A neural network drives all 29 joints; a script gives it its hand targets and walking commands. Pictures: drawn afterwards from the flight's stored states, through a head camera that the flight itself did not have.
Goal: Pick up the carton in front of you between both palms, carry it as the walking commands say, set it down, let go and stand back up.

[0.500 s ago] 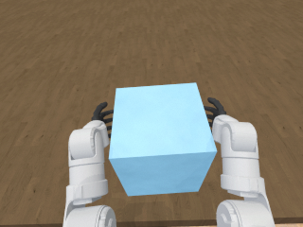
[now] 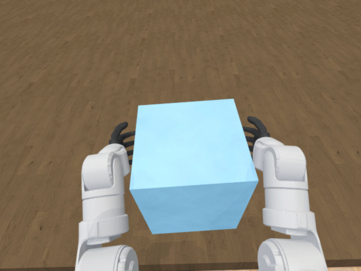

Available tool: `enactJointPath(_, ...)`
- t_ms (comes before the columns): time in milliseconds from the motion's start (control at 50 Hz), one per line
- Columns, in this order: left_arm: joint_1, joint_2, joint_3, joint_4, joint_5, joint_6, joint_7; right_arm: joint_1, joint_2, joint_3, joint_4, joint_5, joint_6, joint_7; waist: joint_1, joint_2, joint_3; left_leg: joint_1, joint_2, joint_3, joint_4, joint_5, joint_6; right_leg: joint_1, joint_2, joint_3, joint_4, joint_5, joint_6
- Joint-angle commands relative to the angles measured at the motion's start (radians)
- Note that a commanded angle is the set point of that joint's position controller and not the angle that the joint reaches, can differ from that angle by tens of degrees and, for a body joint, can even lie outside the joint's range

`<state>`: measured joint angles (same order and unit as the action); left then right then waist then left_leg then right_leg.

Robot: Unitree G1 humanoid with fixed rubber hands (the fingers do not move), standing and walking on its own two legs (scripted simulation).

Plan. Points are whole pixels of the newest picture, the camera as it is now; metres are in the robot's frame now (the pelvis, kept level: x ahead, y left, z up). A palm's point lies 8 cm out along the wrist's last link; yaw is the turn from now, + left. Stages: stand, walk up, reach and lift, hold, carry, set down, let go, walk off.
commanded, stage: carry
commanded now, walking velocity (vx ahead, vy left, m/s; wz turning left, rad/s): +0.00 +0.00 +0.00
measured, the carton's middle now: (190, 170) +0.33 +0.00 +0.05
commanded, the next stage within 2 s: none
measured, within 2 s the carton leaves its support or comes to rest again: neither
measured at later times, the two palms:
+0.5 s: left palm (113, 120) +0.39 +0.16 +0.16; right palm (249, 114) +0.39 -0.14 +0.16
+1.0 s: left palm (168, 70) +0.68 +0.05 +0.12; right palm (256, 61) +0.72 -0.25 +0.12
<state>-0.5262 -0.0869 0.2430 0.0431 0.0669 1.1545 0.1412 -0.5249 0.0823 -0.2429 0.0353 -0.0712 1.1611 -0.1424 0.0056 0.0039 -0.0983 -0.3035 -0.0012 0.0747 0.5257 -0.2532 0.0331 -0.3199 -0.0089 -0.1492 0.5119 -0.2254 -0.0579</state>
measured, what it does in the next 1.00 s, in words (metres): climbs: right foot 0.13 m higher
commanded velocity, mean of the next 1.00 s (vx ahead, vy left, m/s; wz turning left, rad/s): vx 0.44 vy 0.00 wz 0.00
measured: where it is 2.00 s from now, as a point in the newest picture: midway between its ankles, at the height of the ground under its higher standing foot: (219, 139)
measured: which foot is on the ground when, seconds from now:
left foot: down 0.00-0.90, up 0.92-1.00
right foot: down 0.00-0.40, up 0.42-0.84, down 0.86-1.00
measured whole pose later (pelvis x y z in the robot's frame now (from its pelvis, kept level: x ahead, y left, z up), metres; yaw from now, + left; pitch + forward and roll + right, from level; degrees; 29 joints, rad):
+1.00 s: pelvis +0.34 -0.13 +0.03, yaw +1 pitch +5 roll +0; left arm -0.55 -0.14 0.26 -0.22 0.03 1.15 0.18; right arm -0.61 0.08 -0.31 -0.18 0.02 1.18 -0.17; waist 0.10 0.03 0.14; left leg -0.46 -0.05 -0.18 1.56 -0.35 0.00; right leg -0.81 0.05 -0.08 1.22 -0.50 -0.08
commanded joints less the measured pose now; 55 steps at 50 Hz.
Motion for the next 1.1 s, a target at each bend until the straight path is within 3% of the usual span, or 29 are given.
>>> enactJointPath(0, -0.631, -0.871, -0.610, -0.066, -0.273, -0.008, -0.094, -0.637, 0.862, 0.602, -0.065, 0.269, -0.010, 0.094, 0.000, -0.005, -0.318, 0.074, 0.137, -0.125, -0.068, 0.152, 0.024, 0.153, -0.153, 0.153, -0.067, 0.172, -0.009)
enactJointPath(120, -0.631, -0.871, -0.610, -0.067, -0.273, -0.008, -0.094, -0.637, 0.862, 0.602, -0.065, 0.269, -0.010, 0.094, 0.000, -0.005, -0.318, 0.074, 0.137, -0.125, -0.068, 0.151, 0.024, 0.153, -0.153, 0.153, -0.067, 0.173, -0.010)
enactJointPath(180, -0.669, -0.862, -0.620, -0.100, -0.292, -0.010, -0.092, -0.688, 0.861, 0.611, -0.100, 0.285, -0.010, 0.092, 0.011, -0.019, -0.302, 0.041, 0.104, -0.111, -0.079, -0.103, 0.032, 0.131, -0.148, 0.177, -0.124, -0.173, -0.020)
enactJointPath(220, -0.697, -0.841, -0.624, -0.121, -0.299, -0.006, -0.082, -0.712, 0.841, 0.611, -0.118, 0.296, -0.004, 0.084, 0.019, -0.065, -0.258, -0.055, 0.070, -0.085, -0.014, -0.267, 0.035, 0.133, -0.179, 0.262, -0.182, -0.419, -0.058)
enactJointPath(260, -0.721, -0.809, -0.619, -0.143, -0.307, 0.003, -0.068, -0.727, 0.810, 0.607, -0.135, 0.304, 0.006, 0.072, 0.033, -0.119, -0.229, -0.152, 0.023, -0.010, 0.107, -0.228, 0.027, 0.171, -0.258, 0.375, -0.252, -0.520, -0.111)
enactJointPath(300, -0.727, -0.772, -0.611, -0.160, -0.313, 0.017, -0.051, -0.730, 0.772, 0.594, -0.141, 0.311, 0.019, 0.058, 0.030, -0.110, -0.243, -0.113, 0.018, 0.005, 0.095, -0.161, 0.035, 0.148, -0.284, 0.376, -0.237, -0.450, -0.136)
enactJointPath(340, -0.727, -0.748, -0.602, -0.166, -0.322, 0.036, -0.040, -0.730, 0.734, 0.565, -0.125, 0.307, 0.035, 0.046, 0.012, -0.060, -0.267, 0.060, 0.008, 0.000, -0.039, -0.130, 0.063, 0.065, -0.207, 0.231, -0.141, -0.304, -0.091)
enactJointPath(360, -0.738, -0.740, -0.597, -0.175, -0.322, 0.044, -0.036, -0.728, 0.716, 0.549, -0.116, 0.302, 0.043, 0.040, 0.002, -0.003, -0.258, 0.135, 0.053, -0.085, -0.094, -0.138, 0.075, -0.007, -0.149, 0.151, -0.047, -0.239, -0.054)
enactJointPath(400, -0.754, -0.733, -0.580, -0.153, -0.321, 0.068, -0.032, -0.684, 0.687, 0.516, -0.063, 0.278, 0.060, 0.031, -0.043, 0.203, -0.232, 0.315, 0.275, -0.431, -0.174, -0.037, 0.183, -0.269, -0.019, 0.026, 0.260, -0.212, 0.012)
enactJointPath(440, -0.760, -0.729, -0.561, -0.118, -0.314, 0.081, -0.032, -0.698, 0.681, 0.513, -0.070, 0.280, 0.073, 0.033, -0.096, 0.174, -0.208, 0.486, 0.361, -0.534, -0.147, 0.251, 0.276, -0.537, -0.006, 0.069, 0.442, -0.354, 0.015)
enactJointPath(500, -0.764, -0.762, -0.528, -0.085, -0.301, 0.091, -0.038, -0.811, 0.748, 0.556, -0.141, 0.335, 0.074, 0.050, -0.098, 0.083, -0.266, 0.561, 0.336, -0.458, -0.128, 0.231, 0.238, -0.639, -0.039, 0.102, 0.598, -0.325, 0.021)
enactJointPath(560, -0.781, -0.788, -0.520, -0.090, -0.277, 0.095, -0.042, -0.891, 0.801, 0.586, -0.186, 0.377, 0.068, 0.064, -0.085, 0.118, -0.248, 0.488, 0.292, -0.376, -0.164, 0.130, 0.224, -0.637, -0.052, 0.080, 0.703, -0.243, 0.022)
enactJointPath(620, -0.766, -0.778, -0.515, -0.091, -0.248, 0.099, -0.040, -0.886, 0.814, 0.597, -0.167, 0.385, 0.067, 0.072, -0.106, 0.132, -0.233, 0.551, 0.295, -0.377, -0.147, 0.141, 0.235, -0.780, -0.085, 0.096, 0.806, -0.253, 0.012)
enactJointPath(680, -0.762, -0.766, -0.503, -0.090, -0.226, 0.100, -0.040, -0.899, 0.824, 0.613, -0.152, 0.395, 0.066, 0.080, -0.145, 0.145, -0.157, 0.680, 0.352, -0.440, -0.148, 0.268, 0.255, -1.086, -0.096, 0.145, 1.078, -0.431, -0.015)
enactJointPath(720, -0.768, -0.776, -0.492, -0.075, -0.223, 0.099, -0.034, -0.916, 0.842, 0.627, -0.142, 0.412, 0.065, 0.084, -0.211, 0.160, -0.113, 0.995, 0.413, -0.534, -0.063, 0.565, 0.263, -1.484, -0.062, 0.241, 1.386, -0.704, -0.025)
enactJointPath(740, -0.740, -0.774, -0.489, -0.057, -0.220, 0.098, -0.032, -0.891, 0.843, 0.629, -0.122, 0.415, 0.063, 0.082, -0.246, 0.132, -0.106, 1.109, 0.438, -0.557, -0.030, 0.678, 0.246, -1.627, -0.054, 0.303, 1.443, -0.838, -0.033)
enactJointPath(760, -0.711, -0.761, -0.484, -0.056, -0.210, 0.094, -0.031, -0.872, 0.844, 0.633, -0.120, 0.419, 0.058, 0.082, -0.241, 0.099, -0.110, 1.119, 0.454, -0.533, -0.048, 0.675, 0.209, -1.651, -0.069, 0.340, 1.391, -0.879, -0.043)
enactJointPath(780, -0.710, -0.739, -0.484, -0.068, -0.200, 0.084, -0.029, -0.877, 0.867, 0.637, -0.138, 0.436, 0.050, 0.082, -0.200, 0.058, -0.129, 1.015, 0.406, -0.439, -0.113, 0.580, 0.140, -1.509, -0.105, 0.316, 1.194, -0.855, -0.047)
enactJointPath(800, -0.697, -0.717, -0.477, -0.091, -0.187, 0.075, -0.028, -0.877, 0.884, 0.643, -0.156, 0.453, 0.044, 0.086, -0.143, 0.080, -0.146, 0.800, 0.356, -0.297, -0.223, 0.432, 0.096, -1.199, -0.141, 0.208, 0.935, -0.661, -0.047)
enactJointPath(820, -0.692, -0.696, -0.457, -0.104, -0.168, 0.065, -0.028, -0.904, 0.906, 0.655, -0.188, 0.471, 0.036, 0.091, -0.044, 0.068, -0.197, 0.320, 0.250, -0.089, -0.323, 0.511, 0.056, -0.484, -0.096, 0.075, 0.572, -0.375, -0.049)
enactJointPath(840, -0.719, -0.707, -0.468, -0.167, -0.172, 0.049, -0.025, -0.917, 0.938, 0.692, -0.226, 0.491, 0.032, 0.099, 0.101, 0.188, -0.337, 0.014, 0.212, -0.007, -0.144, 1.089, 0.059, 0.107, 0.117, -0.130, 0.627, -0.253, -0.067)
enactJointPath(860, -0.695, -0.745, -0.487, -0.167, -0.183, 0.043, -0.025, -0.952, 0.937, 0.698, -0.284, 0.488, 0.025, 0.099, 0.286, 0.211, -0.478, -0.161, 0.184, -0.036, 0.247, 1.258, 0.017, 0.475, 0.207, -0.052, 0.571, -0.228, -0.082)
enactJointPath(880, -0.748, -0.773, -0.527, -0.222, -0.216, 0.019, -0.028, -0.949, 0.945, 0.689, -0.339, 0.452, 0.017, 0.100, 0.316, -0.243, -0.582, -0.324, -0.058, -0.064, 0.858, 0.331, -0.078, 0.511, -0.047, 0.624, 0.083, -0.386, -0.193)
enactJointPath(900, -0.686, -0.791, -0.594, -0.271, -0.268, 0.004, -0.035, -0.923, 0.896, 0.661, -0.373, 0.435, 0.018, 0.092, 0.191, -0.525, -0.786, -0.255, -0.168, -0.268, 1.159, -0.148, -0.072, 0.492, -0.230, 1.090, -0.099, -0.119, -0.253)
enactJointPath(920, -0.757, -0.844, -0.662, -0.407, -0.331, -0.008, -0.052, -0.875, 0.888, 0.652, -0.381, 0.392, 0.002, 0.078, 0.152, -0.319, -0.761, -0.301, -0.173, -0.354, 1.254, -0.074, -0.037, 0.500, -0.209, 1.026, 0.003, 0.065, -0.239)
enactJointPath(940, -0.850, -0.875, -0.719, -0.502, -0.399, -0.015, -0.068, -0.804, 0.868, 0.629, -0.372, 0.340, -0.008, 0.068, 0.127, -0.206, -0.661, -0.377, -0.128, -0.290, 1.249, -0.102, -0.015, 0.488, -0.207, 0.901, 0.107, 0.225, -0.208)
enactJointPath(980, -0.847, -0.912, -0.810, -0.493, -0.469, -0.027, -0.096, -0.675, 0.812, 0.585, -0.331, 0.247, -0.017, 0.055, 0.093, -0.170, -0.570, -0.441, -0.050, -0.234, 1.167, -0.120, -0.007, 0.393, -0.168, 0.717, 0.179, 0.273, -0.182)
enactJointPath(1020, -0.813, -0.930, -0.852, -0.476, -0.505, -0.035, -0.123, -0.638, 0.792, 0.589, -0.344, 0.186, -0.025, 0.053, 0.132, -0.143, -0.523, -0.600, -0.036, -0.195, 1.200, -0.171, 0.016, 0.461, -0.171, 0.682, 0.174, 0.279, -0.211)
enactJointPath(1080, -0.752, -0.903, -0.853, -0.411, -0.524, -0.027, -0.142, -0.548, 0.731, 0.591, -0.342, 0.129, -0.027, 0.054, 0.115, -0.004, -0.416, -0.683, 0.026, -0.127, 0.919, -0.265, 0.009, 0.498, -0.216, 0.608, 0.058, 0.499, -0.216)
